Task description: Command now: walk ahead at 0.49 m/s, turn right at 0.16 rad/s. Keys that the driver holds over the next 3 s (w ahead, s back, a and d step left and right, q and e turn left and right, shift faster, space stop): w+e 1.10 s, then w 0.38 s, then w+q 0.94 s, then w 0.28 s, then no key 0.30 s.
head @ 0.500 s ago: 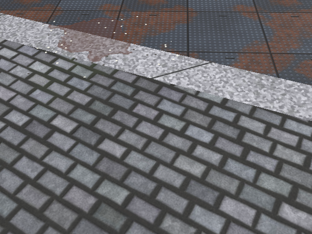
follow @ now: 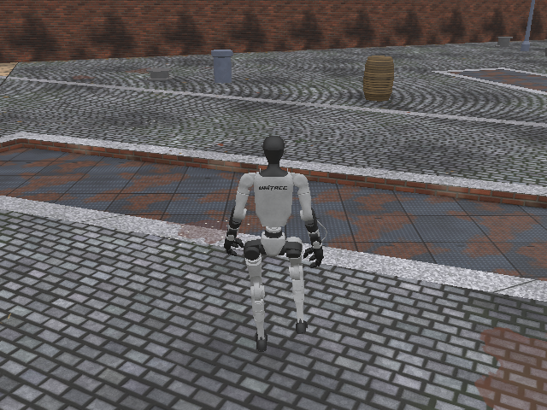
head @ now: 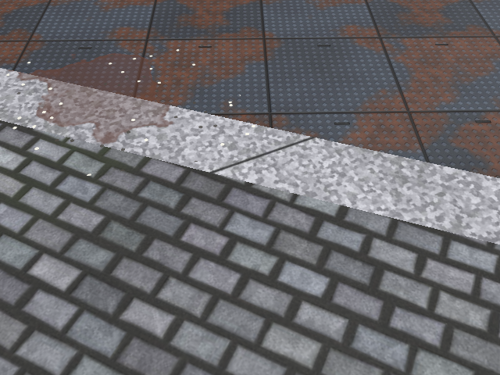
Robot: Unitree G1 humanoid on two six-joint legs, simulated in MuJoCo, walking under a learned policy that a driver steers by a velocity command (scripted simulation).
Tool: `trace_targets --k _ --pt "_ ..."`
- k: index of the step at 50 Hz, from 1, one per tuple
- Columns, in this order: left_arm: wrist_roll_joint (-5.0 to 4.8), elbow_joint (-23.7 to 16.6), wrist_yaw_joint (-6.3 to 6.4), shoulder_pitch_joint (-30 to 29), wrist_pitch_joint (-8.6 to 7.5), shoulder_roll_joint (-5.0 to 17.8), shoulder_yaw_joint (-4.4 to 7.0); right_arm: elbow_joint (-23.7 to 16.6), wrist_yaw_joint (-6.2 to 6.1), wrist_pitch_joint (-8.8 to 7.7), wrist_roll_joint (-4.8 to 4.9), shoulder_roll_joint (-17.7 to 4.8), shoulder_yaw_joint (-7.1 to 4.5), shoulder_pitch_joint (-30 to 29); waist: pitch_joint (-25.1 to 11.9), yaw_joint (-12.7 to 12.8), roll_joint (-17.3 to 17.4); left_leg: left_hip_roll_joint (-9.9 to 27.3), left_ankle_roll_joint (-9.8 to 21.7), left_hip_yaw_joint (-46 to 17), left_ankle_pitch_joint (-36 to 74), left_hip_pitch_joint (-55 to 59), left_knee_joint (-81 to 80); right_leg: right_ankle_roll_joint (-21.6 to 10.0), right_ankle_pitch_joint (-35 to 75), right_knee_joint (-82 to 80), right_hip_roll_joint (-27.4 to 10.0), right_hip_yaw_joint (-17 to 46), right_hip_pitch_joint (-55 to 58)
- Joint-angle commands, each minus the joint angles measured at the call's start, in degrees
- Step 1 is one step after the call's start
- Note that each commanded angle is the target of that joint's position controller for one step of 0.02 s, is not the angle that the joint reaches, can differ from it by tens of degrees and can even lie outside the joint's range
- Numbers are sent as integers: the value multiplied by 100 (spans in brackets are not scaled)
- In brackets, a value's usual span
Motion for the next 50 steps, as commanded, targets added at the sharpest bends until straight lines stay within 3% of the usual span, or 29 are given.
trace_targets --k 1,6,9,12,14,15,16,17,18,19,20,21,22,24,26,29,32,36,39,40,41,42,43,44,45,46,47,48,50 --pt "40 -185 23 303 65 237 71 -308 -113 -113 -21 -774 -133 -254 249 262 394 1755 975 -1121 490 -400 -1128 126 856 -611 -279 96 -295" --pt "-10 -496 -89 -642 21 159 43 -172 -205 -56 26 -897 -137 166 296 -111 419 1720 648 -492 712 319 -1079 47 1860 -2184 -6 -74 -378" --pt "-34 -731 -202 -1113 25 121 10 -59 -219 12 49 -938 -147 410 459 -297 427 1910 586 -287 726 963 -937 -3 1716 -2668 93 -175 -593" --pt "-42 -1002 -340 -1395 20 131 -2 -17 -234 123 73 -998 -176 466 543 -319 451 2130 470 -149 1065 1565 -566 -153 1052 -2930 169 -334 -732" --pt "-35 -1117 -419 -1245 14 246 47 -106 -260 201 89 -1143 -216 261 378 -123 600 2155 335 65 2483 1665 25 -330 420 -3038 401 -653 -217" --pt "-25 -1090 -435 -890 19 377 121 -171 -282 242 84 -1227 -238 149 84 98 725 2111 250 211 3636 1602 617 -439 220 -3040 644 -883 434" --pt "-41 -892 -434 -44 22 594 269 -244 -309 297 65 -1216 -231 33 -380 553 682 1923 102 449 4401 1350 1717 -598 400 -3290 949 -1043 1552" --pt "-46 -633 -364 1049 44 1086 495 -394 -342 289 23 -1131 -182 14 -960 995 386 1658 -140 568 3708 204 3295 -897 591 -3411 715 -347 3319" --pt "-16 -600 -291 1555 64 1868 673 -692 -235 103 -109 -388 73 487 -1707 727 -1126 622 -540 452 -215 -2519 5698 -1963 34 -3745 -876 2728 5705" --pt "18 -662 -275 1685 46 1478 545 -690 -140 -187 7 -637 45 322 -2428 804 -954 280 -434 -798 -2431 -3418 6552 -2250 -173 -4742 -1382 4521 6311" --pt "66 -666 -260 1477 31 1132 448 -906 -91 -334 228 -1045 -87 -309 -1658 865 -690 639 -254 -1023 -2025 -3950 6660 -1825 132 -4744 -1108 3617 5857" --pt "37 -784 -247 982 32 936 389 -1018 -112 -381 228 -1012 -70 -598 -1097 664 -183 912 -195 -937 -1484 -3844 6249 -1588 641 -4754 -861 2709 4938" --pt "35 -938 -258 512 51 765 330 -997 -164 -352 123 -981 -104 -672 -726 403 272 1114 -238 -871 -1176 -3471 5759 -1438 1197 -4863 -621 2090 4000" --pt "97 -1088 -262 193 47 626 276 -1064 -203 -166 28 -923 -166 -491 -440 45 88 1299 -363 -878 -965 -2724 5209 -1397 1920 -5134 -320 1594 2920" --pt "50 -1096 -213 241 21 754 315 -1144 -221 -38 -28 -795 -175 -470 -372 -50 48 1248 -570 -772 -720 -2587 4711 -1446 2115 -5278 -166 1268 2509" --pt "-3 -1031 -89 606 30 920 366 -1439 -264 6 -66 -677 -159 -1211 -157 150 9 1052 -748 -680 217 -2755 3425 -1305 2100 -5316 41 1019 2369" --pt "-24 -989 -30 869 74 936 374 -1644 -229 -32 -4 -551 -115 -1849 -90 401 -238 786 -711 -676 1113 -2452 2088 -1061 1366 -5229 207 1000 2383" --pt "-61 -898 -4 1118 114 953 390 -1892 -144 -109 65 -737 -159 -2305 -10 547 -328 636 -610 -823 1198 -2221 1360 -954 916 -4922 -16 1530 2782" --pt "-36 -939 56 1014 189 973 412 -1918 -85 -198 75 -940 -241 -2135 -39 382 -448 604 -441 -896 558 -1869 1109 -860 1006 -4449 -184 1988 3152" --pt "-27 -977 60 929 221 944 406 -1850 -93 -227 73 -988 -279 -1839 -131 225 -513 559 -350 -803 395 -1450 976 -800 1225 -4210 -115 2044 3153" --pt "-12 -1047 49 822 235 809 356 -1716 -126 -253 31 -1113 -359 -1282 -455 -53 -466 602 -194 -754 420 -576 799 -655 1578 -3650 178 1923 3013" --pt "58 -1183 12 701 218 533 241 -1625 -170 -262 -50 -1383 -443 -425 -1199 -450 -79 1372 147 -1396 289 896 966 -454 1179 -2260 521 1530 2354" --pt "-58 -1306 1 1477 153 155 125 -1504 -202 -189 -126 -1864 -581 319 -2050 -264 1582 2717 1070 -3733 -462 3116 767 -13 -1022 -292 1375 762 270" --pt "-136 -1259 9 1699 121 537 147 -1481 -162 -147 21 -1500 -511 314 -2021 -211 2003 3115 1222 -5021 -1607 3207 306 39 -2209 698 1059 805 -699" --pt "-138 -1232 4 1196 157 997 264 -1594 -181 -113 66 -1030 -395 14 -1196 -322 1206 2895 934 -4219 -1914 2444 197 74 -1710 1069 766 817 -978" --pt "-71 -1312 7 787 201 1021 286 -1642 -190 -60 43 -891 -338 -295 -659 -258 678 2646 709 -3343 -1434 1620 108 105 -1231 1017 530 571 -839" --pt "-5 -1395 -8 547 213 930 294 -1612 -180 -29 18 -793 -296 -522 -255 -137 556 2382 626 -2762 -856 915 -81 115 -916 739 369 502 -669" --pt "-11 -1423 -37 532 241 827 308 -1582 -179 -31 -21 -711 -260 -640 -86 11 675 2173 540 -2286 -485 481 -253 97 -726 526 202 475 -433" --pt "-68 -1451 -75 617 311 572 270 -1494 -151 -77 -13 -744 -288 -655 -21 104 842 2002 566 -1641 17 110 -526 110 -521 360 101 295 -194"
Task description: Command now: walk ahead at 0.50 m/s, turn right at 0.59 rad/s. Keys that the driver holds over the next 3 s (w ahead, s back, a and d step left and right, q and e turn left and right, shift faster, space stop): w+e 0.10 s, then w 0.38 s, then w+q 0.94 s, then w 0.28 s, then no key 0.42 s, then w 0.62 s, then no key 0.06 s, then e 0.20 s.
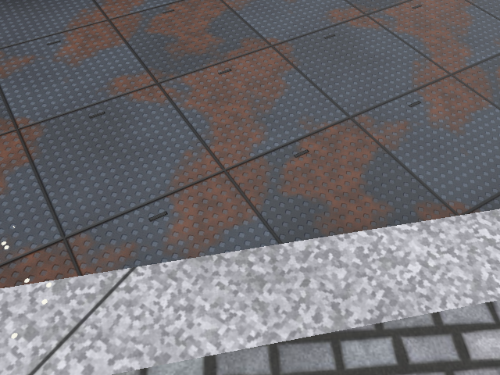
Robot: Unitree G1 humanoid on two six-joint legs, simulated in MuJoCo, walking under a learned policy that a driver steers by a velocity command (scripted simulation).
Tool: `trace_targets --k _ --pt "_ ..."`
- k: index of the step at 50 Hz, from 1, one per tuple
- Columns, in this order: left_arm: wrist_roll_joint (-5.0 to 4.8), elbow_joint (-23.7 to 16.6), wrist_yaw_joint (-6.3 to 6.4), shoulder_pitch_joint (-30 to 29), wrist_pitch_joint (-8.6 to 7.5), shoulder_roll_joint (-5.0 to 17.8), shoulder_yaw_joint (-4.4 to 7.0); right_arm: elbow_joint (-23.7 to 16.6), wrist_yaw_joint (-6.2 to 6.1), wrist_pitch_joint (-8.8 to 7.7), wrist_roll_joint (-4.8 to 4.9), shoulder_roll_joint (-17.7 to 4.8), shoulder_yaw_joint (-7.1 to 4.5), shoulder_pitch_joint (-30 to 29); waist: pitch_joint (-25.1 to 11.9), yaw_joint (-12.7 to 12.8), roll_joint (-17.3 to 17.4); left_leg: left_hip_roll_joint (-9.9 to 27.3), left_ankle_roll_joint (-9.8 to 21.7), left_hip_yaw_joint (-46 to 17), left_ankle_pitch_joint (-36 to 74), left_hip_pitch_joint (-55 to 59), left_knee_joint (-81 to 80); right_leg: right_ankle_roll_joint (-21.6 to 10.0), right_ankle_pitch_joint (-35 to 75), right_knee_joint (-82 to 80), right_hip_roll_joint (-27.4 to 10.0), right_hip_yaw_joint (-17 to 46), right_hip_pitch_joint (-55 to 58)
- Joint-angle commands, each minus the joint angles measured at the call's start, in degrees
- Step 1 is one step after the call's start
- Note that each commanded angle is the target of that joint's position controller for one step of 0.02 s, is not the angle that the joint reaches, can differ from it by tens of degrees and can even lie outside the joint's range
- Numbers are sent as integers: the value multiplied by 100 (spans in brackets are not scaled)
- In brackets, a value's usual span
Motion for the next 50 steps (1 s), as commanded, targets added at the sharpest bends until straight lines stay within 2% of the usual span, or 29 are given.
trace_targets --k 1,5,9,12,14,15,16,17,18,19,20,21,22,23,24,25,27,29,31,34,38,42,44,45,46,47,48,49,50 --pt "-20 -531 -26 -26 2 274 114 -167 17 -94 16 -619 -161 86 5 -4 856 1587 922 -1323 621 764 -1469 40 455 -41 -566 201 -1062" --pt "20 -702 -44 -409 5 212 98 12 -5 -81 9 -844 -238 214 21 -48 659 1628 943 -595 1613 1079 -1514 129 1303 -851 -602 195 -1429" --pt "41 -859 -174 -1136 -93 -16 -5 210 -6 -2 76 -916 -209 498 185 -323 584 1467 824 -64 1617 1178 -1502 27 2152 -2346 -448 -147 -1018" --pt "18 -1070 -272 -1673 -129 -32 -42 379 7 83 176 -1086 -231 796 408 -479 577 1648 838 -40 1556 1508 -1440 -50 1945 -2997 -345 -423 -941" --pt "12 -1194 -314 -1824 -140 46 -23 490 10 156 232 -1173 -248 913 464 -431 673 1823 809 -84 1898 1860 -1258 -185 1426 -3276 -257 -540 -877" --pt "23 -1215 -323 -1766 -144 120 7 521 0 192 251 -1243 -261 887 404 -321 752 1859 767 -46 2499 1980 -1043 -285 1150 -3421 -159 -630 -647" --pt "50 -1170 -317 -1492 -147 239 68 545 -17 228 270 -1310 -269 841 197 -102 872 1833 698 41 3459 2059 -633 -403 975 -3596 16 -763 -138" --pt "78 -967 -297 -779 -151 423 185 570 -38 269 288 -1321 -255 755 -228 347 861 1667 569 275 4271 1940 207 -563 1291 -3968 240 -932 918" --pt "93 -685 -230 136 -132 756 352 555 -68 266 250 -1166 -185 800 -818 739 746 1422 368 476 4022 1207 1363 -736 1650 -3934 194 -755 2473" --pt "152 -550 -112 1012 -85 1325 489 326 -60 198 60 -727 -26 868 -1630 924 -257 933 57 608 1585 -655 3463 -1281 1792 -3832 -1205 1222 4471" --pt "121 -561 -133 920 -115 1457 439 326 5 44 113 -415 106 1283 -2416 541 -1238 69 -112 -268 -2249 -2068 5041 -2119 1375 -4786 -2304 3845 5288" --pt "122 -559 -178 743 -147 954 297 278 58 -41 288 -993 -68 865 -1976 691 -577 423 -61 -835 -2110 -2620 5406 -1856 1227 -4921 -2105 3355 4902" --pt "120 -540 -185 453 -169 745 225 122 78 -68 375 -964 -59 425 -1164 588 -484 645 -6 -687 -1745 -2773 5282 -1614 1565 -4922 -1831 2332 4105" --pt "109 -527 -205 92 -187 584 172 118 40 -53 278 -844 -47 263 -721 364 -25 863 -9 -640 -1317 -2611 4834 -1421 1937 -5051 -1525 1714 3311" --pt "128 -548 -220 -154 -220 402 122 130 20 1 177 -852 -87 244 -507 197 -68 1000 -35 -659 -1038 -2341 4475 -1332 2232 -5217 -1327 1324 2761" --pt "162 -550 -216 -306 -250 330 107 208 40 89 183 -761 -84 451 -434 21 -120 1068 -66 -697 -809 -2031 4355 -1307 2243 -5436 -1244 1074 2398" --pt "185 -432 -201 -320 -354 384 139 292 39 251 199 -560 -64 643 -339 -121 -91 1062 -162 -684 -528 -1875 4171 -1384 2356 -5772 -1267 750 2033" --pt "232 -278 -156 -237 -427 454 171 196 -3 338 201 -510 -63 370 -70 -88 -26 1039 -248 -832 -71 -2177 3792 -1349 2330 -6001 -1278 383 1903" --pt "258 -129 -101 -81 -433 455 177 114 -7 349 189 -477 -68 101 89 15 -16 946 -270 -1002 550 -2472 3267 -1227 2354 -6058 -1237 34 2055" --pt "235 -2 -47 -67 -438 540 194 -1 68 314 171 -402 -45 -254 216 136 -53 797 -212 -884 1442 -2394 2304 -1001 2295 -6095 -1152 -491 2186" --pt "152 262 7 224 -392 633 239 -313 197 312 157 -263 31 -878 476 422 39 730 -46 -609 1576 -2581 1515 -895 2302 -5977 -1386 -800 2747" --pt "60 434 50 296 -253 806 318 -720 362 294 173 -364 -19 -1210 521 438 10 583 230 -285 681 -2669 1109 -683 3186 -5453 -1596 -1004 3441" --pt "49 404 111 110 -170 971 363 -722 399 309 167 -548 -128 -734 86 138 -252 210 433 113 149 -1769 1078 -485 4995 -4665 -1528 -1226 3515" --pt "46 383 149 -21 -114 1005 356 -569 375 314 169 -762 -259 -4 -335 -287 -219 -82 594 286 258 -733 889 -324 5668 -3701 -1336 -1440 3312" --pt "82 329 201 33 -104 910 300 -362 289 330 182 -1180 -460 969 -912 -727 70 -11 860 -184 542 898 807 -92 5068 -2218 -1054 -1556 2418" --pt "257 66 152 605 -201 307 98 -360 198 336 204 -1881 -635 1356 -1626 -454 1389 1436 1824 -2946 43 3097 631 317 1562 151 -214 -1438 9" --pt "231 14 53 500 -419 253 11 -494 227 284 251 -1705 -521 1419 -2513 -447 1521 2047 2300 -5232 -586 3944 -424 299 -1404 1141 446 -149 -1041" --pt "-23 -119 -21 -98 -541 657 128 -469 237 277 196 -1284 -402 1408 -2035 -662 1125 1931 1903 -4524 -598 3711 -593 142 -1070 1335 82 251 -1589" --pt "-55 -208 -17 -410 -605 631 93 -488 218 271 176 -1135 -357 1124 -1308 -544 775 1737 1667 -3770 -213 2873 -585 54 -634 1002 -140 154 -1656"
Over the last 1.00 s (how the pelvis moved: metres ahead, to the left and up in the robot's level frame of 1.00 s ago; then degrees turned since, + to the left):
0.56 -0.14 -0.01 -31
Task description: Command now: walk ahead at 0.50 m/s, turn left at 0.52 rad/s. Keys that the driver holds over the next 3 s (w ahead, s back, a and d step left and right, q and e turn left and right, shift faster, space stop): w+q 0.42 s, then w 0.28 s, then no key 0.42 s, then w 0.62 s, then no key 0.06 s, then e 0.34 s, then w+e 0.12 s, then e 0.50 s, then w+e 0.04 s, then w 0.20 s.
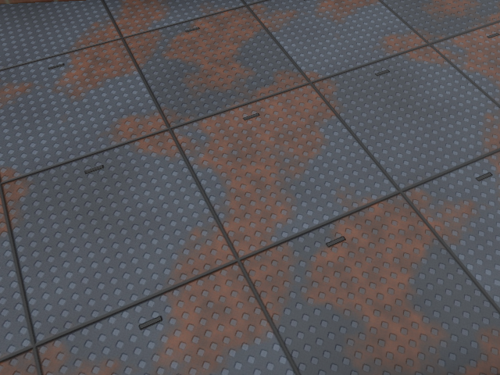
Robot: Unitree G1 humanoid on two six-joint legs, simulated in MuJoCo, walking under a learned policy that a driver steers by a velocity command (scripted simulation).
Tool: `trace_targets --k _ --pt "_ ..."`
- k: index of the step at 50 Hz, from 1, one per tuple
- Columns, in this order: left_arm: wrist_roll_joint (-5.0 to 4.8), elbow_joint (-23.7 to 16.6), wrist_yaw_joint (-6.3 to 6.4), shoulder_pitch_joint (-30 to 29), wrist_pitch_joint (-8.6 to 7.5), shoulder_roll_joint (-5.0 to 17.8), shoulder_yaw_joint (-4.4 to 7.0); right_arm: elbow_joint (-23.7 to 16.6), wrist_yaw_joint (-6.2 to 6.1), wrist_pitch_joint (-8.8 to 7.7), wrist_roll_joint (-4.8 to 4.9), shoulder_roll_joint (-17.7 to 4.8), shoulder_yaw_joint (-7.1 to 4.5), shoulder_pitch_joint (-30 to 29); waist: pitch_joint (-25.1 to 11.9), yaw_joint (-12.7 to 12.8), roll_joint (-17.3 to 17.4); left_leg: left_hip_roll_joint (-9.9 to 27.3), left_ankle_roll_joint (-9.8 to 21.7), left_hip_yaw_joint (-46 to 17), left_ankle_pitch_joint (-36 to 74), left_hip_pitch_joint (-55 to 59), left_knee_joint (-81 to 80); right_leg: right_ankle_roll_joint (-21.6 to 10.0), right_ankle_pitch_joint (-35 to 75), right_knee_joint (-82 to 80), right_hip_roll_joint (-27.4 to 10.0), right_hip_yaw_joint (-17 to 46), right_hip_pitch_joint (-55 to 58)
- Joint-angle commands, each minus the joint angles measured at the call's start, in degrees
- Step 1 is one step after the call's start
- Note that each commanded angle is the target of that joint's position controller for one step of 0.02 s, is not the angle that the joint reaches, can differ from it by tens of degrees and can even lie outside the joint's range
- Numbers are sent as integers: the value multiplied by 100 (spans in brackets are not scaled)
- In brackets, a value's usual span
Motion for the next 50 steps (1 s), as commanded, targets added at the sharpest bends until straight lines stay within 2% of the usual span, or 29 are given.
trace_targets --k 1,3,7,10,11,12,17,19,20,21,22,23,24,25,26,28,30,34,36,37,40,42,43,45,46,47,48,49,50 --pt "17 -764 14 -461 -347 700 98 -174 -72 -29 -34 -862 -248 1059 -1086 -438 48 1628 1177 -2907 444 3312 -1825 -164 534 901 -231 552 -2981" --pt "117 -765 48 -253 -195 752 175 -369 -92 -24 -143 -620 -167 618 -846 -33 246 1299 1114 -2354 1261 2184 -2007 -105 911 368 -451 596 -2227" --pt "167 -866 130 -463 -3 649 162 -338 -222 -73 -85 -816 -225 675 -528 23 225 1057 1155 -1889 1504 1430 -2323 167 1592 -895 -432 517 -2110" --pt "269 -1028 69 -1046 -55 285 27 -223 -346 31 -87 -914 -270 857 -631 -161 435 715 914 -1508 1855 1226 -2088 238 2817 -1957 -102 328 -1639" --pt "235 -1021 29 -1109 -75 302 25 -226 -363 72 -79 -887 -265 871 -670 -197 500 632 852 -1452 1813 1184 -2006 242 3039 -2211 8 293 -1466" --pt "212 -837 -49 -791 -150 488 98 -289 -379 60 -214 -938 -278 899 -1058 -160 553 839 900 -1632 2057 1279 -1740 216 3689 -1518 21 352 -1140" --pt "106 -1087 -271 -1299 -340 657 149 -494 -356 145 -72 -718 -208 1031 -639 -250 492 1055 1010 -2626 1583 2043 -1010 -59 2313 -1939 70 525 -1919" --pt "61 -958 -310 -688 -382 805 262 -703 -335 183 -47 -746 -204 603 -706 134 833 949 916 -2773 1875 1693 -688 -156 1784 -2276 229 355 -947" --pt "76 -842 -314 -101 -411 864 338 -839 -311 160 -2 -728 -184 260 -814 573 831 708 744 -2643 2321 1278 -79 -218 1958 -2717 330 205 10" --pt "123 -660 -313 704 -451 1035 434 -955 -309 116 72 -535 -127 52 -1065 1050 387 295 454 -2347 2182 779 1286 -407 2226 -3368 46 493 1082" --pt "140 -641 -322 896 -446 1445 514 -946 -354 127 57 57 9 964 -1358 507 -1352 -518 106 -1808 -1077 -248 3131 -1177 2184 -3819 -1240 2418 1980" --pt "24 -660 -378 863 -406 1225 414 -761 -370 74 56 83 60 1742 -1245 111 -2152 -583 -29 -1655 -2711 -1323 4190 -1821 3313 -4239 -1985 3858 2258" --pt "-122 -445 -403 901 -398 1150 428 -785 -399 42 206 -329 -43 1298 -545 85 -1577 -346 -45 -1487 -2393 -2484 4646 -2065 2528 -4420 -2243 4392 2030" --pt "-118 -532 -417 750 -373 811 343 -832 -453 90 160 -617 -105 634 -171 251 -446 -46 -31 -1378 -1908 -2533 4666 -1907 2205 -4389 -1989 3791 1518" --pt "-73 -524 -412 528 -349 685 262 -937 -470 148 31 -644 -95 261 21 220 -120 48 -36 -1378 -1547 -2333 4350 -1738 2530 -4344 -1859 3165 940" --pt "-31 -423 -341 199 -326 552 151 -966 -352 192 -11 -478 -60 241 109 -89 -178 407 -84 -1395 -1147 -1649 3240 -1430 2288 -4561 -1423 2293 121" --pt "150 -260 -255 309 -313 827 205 -957 -242 128 -91 -268 -6 76 -117 -21 -340 439 -145 -989 -49 -1400 3001 -1458 2618 -4646 -1321 1839 63" --pt "7 91 -20 1133 -346 664 107 -1108 -55 -85 -52 -285 -2 -849 -114 357 -533 574 -113 -946 1398 -2408 1529 -1228 2047 -4369 -1217 1458 1210" --pt "-27 103 70 1002 -202 465 24 -1111 113 -170 -212 -6 78 -1216 -58 412 -391 312 -122 -256 3192 -480 -91 -882 1370 -4348 -615 601 -217" --pt "-16 125 72 1084 -159 524 33 -1049 185 -213 -210 79 84 -1229 -106 485 -426 143 -128 -100 3751 338 -293 -796 1277 -4261 -561 449 -680" --pt "-83 170 133 1192 10 498 51 -952 250 -158 -19 -3 55 -1329 125 529 -632 267 -107 -294 3638 448 -802 -653 976 -3473 -624 469 -298" --pt "-88 214 190 1365 126 389 35 -746 240 -145 -38 -6 72 -1230 183 606 -433 525 -161 -511 3588 163 -1516 -507 979 -2674 -664 628 473" --pt "-108 251 202 1415 189 368 32 -553 222 -161 -61 3 70 -911 127 509 -327 667 -147 -615 3760 304 -1997 -471 1089 -2089 -616 621 733" --pt "-74 390 160 1450 238 312 35 108 141 -190 -210 -109 -18 592 -514 -196 -67 674 -37 -308 4721 2432 -2472 -334 1327 -131 -212 253 -89" --pt "1 373 131 1609 182 109 20 459 75 -152 -272 -478 -117 1501 -1058 -514 664 1407 228 -876 6990 4219 -1734 -26 -1387 1902 298 32 -1605" --pt "-77 437 27 2388 129 -217 -164 517 97 -151 -322 -813 -102 1827 -2061 -367 1455 2373 739 -1346 9308 6136 340 187 -2438 3546 325 681 -3156" --pt "-152 251 -69 2354 -46 296 -120 342 75 -114 -148 -786 -153 1378 -2635 -376 1511 2529 1233 -1668 8268 6007 184 148 -1404 2718 69 1234 -3429" --pt "-168 240 -58 1741 -144 505 -41 228 -25 -51 -159 -627 -124 1055 -2533 -436 1138 2452 1339 -1779 6648 5505 -212 119 -748 2380 -112 1316 -3576" --pt "-46 271 31 1574 -136 605 6 182 -78 -16 -161 -547 -72 640 -2437 -166 500 2332 1275 -1887 5990 4613 -487 146 -268 2200 -372 1026 -3214"
Over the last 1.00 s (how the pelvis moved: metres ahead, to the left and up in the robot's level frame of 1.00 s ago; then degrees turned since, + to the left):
0.53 -0.04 -0.02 4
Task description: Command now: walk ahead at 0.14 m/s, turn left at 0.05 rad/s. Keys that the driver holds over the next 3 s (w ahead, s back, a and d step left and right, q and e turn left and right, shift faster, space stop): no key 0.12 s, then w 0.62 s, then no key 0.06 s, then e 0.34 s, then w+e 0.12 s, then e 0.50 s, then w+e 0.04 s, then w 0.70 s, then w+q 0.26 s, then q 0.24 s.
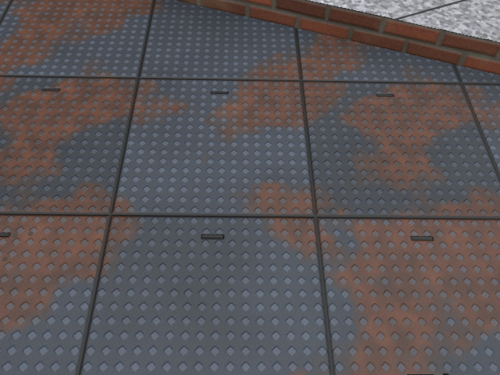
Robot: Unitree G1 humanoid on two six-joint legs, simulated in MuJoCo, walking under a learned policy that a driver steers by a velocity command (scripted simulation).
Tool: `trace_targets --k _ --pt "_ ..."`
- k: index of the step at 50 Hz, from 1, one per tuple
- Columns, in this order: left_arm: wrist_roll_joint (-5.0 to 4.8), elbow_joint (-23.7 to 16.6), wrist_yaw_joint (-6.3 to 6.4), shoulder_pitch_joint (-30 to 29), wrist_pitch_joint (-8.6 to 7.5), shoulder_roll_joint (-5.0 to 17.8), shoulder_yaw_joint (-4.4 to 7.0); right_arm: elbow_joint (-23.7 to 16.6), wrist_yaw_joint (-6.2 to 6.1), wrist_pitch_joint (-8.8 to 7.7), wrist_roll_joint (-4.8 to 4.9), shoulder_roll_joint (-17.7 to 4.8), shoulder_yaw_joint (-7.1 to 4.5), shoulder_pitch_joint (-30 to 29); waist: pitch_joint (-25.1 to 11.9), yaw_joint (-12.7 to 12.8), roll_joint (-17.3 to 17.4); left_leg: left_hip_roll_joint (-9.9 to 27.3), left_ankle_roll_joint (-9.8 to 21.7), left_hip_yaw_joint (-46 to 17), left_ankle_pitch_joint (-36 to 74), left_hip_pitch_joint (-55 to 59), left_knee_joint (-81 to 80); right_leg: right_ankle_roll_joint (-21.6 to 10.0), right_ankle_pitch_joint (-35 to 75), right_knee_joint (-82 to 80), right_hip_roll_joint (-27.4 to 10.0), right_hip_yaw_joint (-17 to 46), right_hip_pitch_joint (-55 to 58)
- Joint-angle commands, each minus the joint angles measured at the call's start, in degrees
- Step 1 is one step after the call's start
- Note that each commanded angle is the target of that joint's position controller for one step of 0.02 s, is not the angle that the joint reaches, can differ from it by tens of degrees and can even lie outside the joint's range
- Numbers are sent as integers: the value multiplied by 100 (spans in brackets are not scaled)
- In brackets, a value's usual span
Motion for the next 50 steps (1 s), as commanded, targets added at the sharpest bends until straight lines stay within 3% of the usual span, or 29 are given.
trace_targets --k 1,2,3,5,7,9,11,14,17,18,19,20,21,22,24,25,29,35,37,38,39,40,41,42,43,44,46,47,50 --pt "47 -322 84 674 -49 477 99 -123 -194 77 69 -1058 -253 490 -1993 -67 262 2483 1780 -1954 4425 2711 193 118 1545 -398 -627 195 -1813" --pt "122 -299 190 350 115 462 128 -140 -229 104 -24 -857 -209 281 -1389 -37 -134 2255 1691 -1801 4288 1346 -366 284 1985 -1069 -709 24 -1076" --pt "166 -403 219 209 195 237 65 -1 -237 98 -75 -795 -204 258 -1158 32 405 2069 1625 -1506 4547 953 -317 348 1979 -2063 -740 12 -725" --pt "226 -489 243 -192 184 123 22 116 -297 101 -93 -691 -187 298 -1121 -109 698 1497 1246 -792 4588 656 -272 352 2178 -3464 -560 -130 32" --pt "150 -470 230 -391 205 215 85 279 -353 111 -79 -796 -222 531 -1313 -185 746 1354 1049 -666 4058 644 -363 296 2848 -4094 -306 -307 620" --pt "168 -488 191 -605 311 189 104 396 -351 137 -15 -825 -241 610 -1162 -206 602 1421 967 -885 1954 432 -692 154 2963 -4424 -250 -339 930" --pt "232 -627 160 -1091 354 272 138 397 -353 173 47 -862 -270 651 -550 -361 570 1365 877 -1335 -1174 173 -1129 -83 2723 -4691 -182 -436 788" --pt "172 -789 128 -1486 161 395 181 455 -444 164 107 -1039 -343 1082 152 -527 450 1531 965 -2012 -2405 610 -1088 -471 2172 -4922 -136 -498 37" --pt "121 -611 18 -1123 -72 414 244 453 -475 73 164 -976 -362 1378 5 -435 -46 1183 893 -1586 -1772 416 -349 -782 2275 -4939 -177 -368 480" --pt "77 -487 -19 -763 -119 455 282 347 -476 52 160 -887 -343 1114 -55 -255 -227 853 680 -1083 -1633 1 204 -906 2271 -5204 -296 -100 936" --pt "49 -294 -32 -147 -150 635 352 178 -473 14 162 -608 -274 732 -135 -35 -822 160 298 -142 -1487 -1104 1343 -1200 2226 -5725 -683 657 2011" --pt "82 -181 -58 452 -167 1055 478 -32 -439 -72 151 -488 -233 400 -204 210 -1610 -173 -15 371 -1746 -2442 2868 -1857 2307 -6511 -1725 2459 3082" --pt "145 -230 -62 572 -198 1002 452 -142 -409 -125 112 -778 -291 74 -117 352 -1250 19 -34 -78 -2687 -3372 3761 -2111 2836 -6682 -2139 3171 3451" --pt "187 -359 -49 225 -216 941 419 -121 -368 -147 116 -837 -319 160 -101 101 -787 286 9 -308 -2300 -3498 4071 -1989 3440 -6532 -2067 2762 3430" --pt "138 -530 -58 -373 -168 800 373 -34 -331 -80 109 -802 -313 263 -127 -200 -382 623 -60 -266 -1422 -3104 3694 -1632 4110 -6680 -1759 1812 2885" --pt "145 -539 -69 -486 -144 707 338 -33 -322 -30 95 -782 -323 201 -106 -256 -412 699 -116 -200 -1023 -2755 3367 -1460 4192 -6853 -1552 1407 2594" --pt "89 -404 -1 -482 -70 826 378 -65 -273 41 80 -421 -184 -247 56 -219 -435 422 -316 267 325 -1366 1737 -1167 4357 -7292 -873 84 1555" --pt "-19 -29 20 -124 -78 950 433 -288 -220 1 140 -661 -207 -832 174 -124 -653 339 -85 225 546 -693 633 -1114 3900 -7237 -1176 43 1877" --pt "-31 13 28 -283 -50 1037 447 -230 -232 -32 127 -857 -295 -492 33 -429 -684 226 105 321 260 -53 435 -996 4806 -6787 -1221 -17 2012" --pt "-14 17 38 -359 -30 987 421 -32 -264 -31 82 -1026 -403 118 -281 -738 -597 75 245 413 317 803 254 -844 5903 -6027 -978 -242 1957" --pt "65 -53 48 -450 -17 911 374 224 -295 -41 28 -1343 -538 1060 -903 -1129 -386 399 467 81 976 2245 356 -602 5943 -4780 -657 -502 1358" --pt "149 -145 30 90 -75 384 186 357 -319 -8 -85 -1880 -653 1823 -1920 -1158 791 1922 1308 -1988 1444 4597 347 -130 3926 -2464 78 -901 -739" --pt "136 41 -5 327 -143 332 157 442 -283 33 4 -1644 -564 1938 -2565 -1096 1530 2621 1703 -3450 2017 4532 -355 -73 404 -1291 461 -124 -1125" --pt "-35 31 -10 111 -148 814 317 367 -271 41 26 -1318 -445 1451 -1796 -1024 1033 2482 1529 -2653 2051 3729 -389 -130 476 -771 216 175 -1394" --pt "-76 -72 27 -295 -103 834 328 280 -276 24 37 -1087 -363 944 -1156 -845 731 2247 1319 -1826 2338 2887 -474 -169 772 -912 -42 -52 -1439" --pt "-8 -109 92 -498 -24 755 345 292 -247 -13 13 -898 -306 552 -729 -647 405 1965 1128 -1263 2560 2127 -651 -166 1086 -1334 -227 -162 -1249" --pt "61 -36 178 -341 193 593 386 370 -236 -91 -88 -724 -266 235 -548 -349 594 1652 896 -575 2763 1191 -978 -189 1598 -1808 -376 -156 -443" --pt "66 -32 187 -265 262 463 379 416 -258 -115 -129 -729 -267 189 -559 -271 620 1647 964 -397 2956 1009 -1070 -163 1771 -1862 -323 -178 -266" --pt "91 -352 226 -640 366 508 437 544 -422 -100 -127 -913 -291 144 -411 -210 597 1770 1071 -17 3199 1012 -1216 -67 2249 -2321 -286 -128 -613"
Over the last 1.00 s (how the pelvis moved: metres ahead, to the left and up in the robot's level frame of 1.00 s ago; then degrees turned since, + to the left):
0.48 0.13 -0.12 21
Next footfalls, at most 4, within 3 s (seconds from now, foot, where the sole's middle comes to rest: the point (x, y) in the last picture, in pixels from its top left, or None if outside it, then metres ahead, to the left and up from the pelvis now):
0.28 right None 0.14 -0.13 -0.77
0.78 left None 0.42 0.13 -0.77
1.36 right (317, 368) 0.47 -0.12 -0.77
1.82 left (263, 293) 0.66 0.03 -0.77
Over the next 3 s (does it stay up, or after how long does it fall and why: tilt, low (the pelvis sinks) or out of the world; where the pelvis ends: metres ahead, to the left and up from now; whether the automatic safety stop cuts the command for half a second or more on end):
stays up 0.92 -0.32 0.00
